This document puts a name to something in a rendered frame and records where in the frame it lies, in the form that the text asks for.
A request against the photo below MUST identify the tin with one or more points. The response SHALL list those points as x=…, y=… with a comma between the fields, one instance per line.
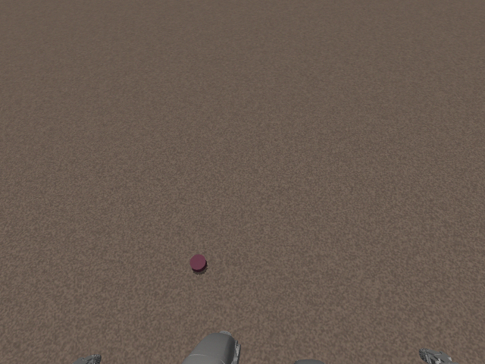
x=198, y=263

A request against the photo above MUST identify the right robot hand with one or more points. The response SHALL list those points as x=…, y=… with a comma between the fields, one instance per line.
x=434, y=357

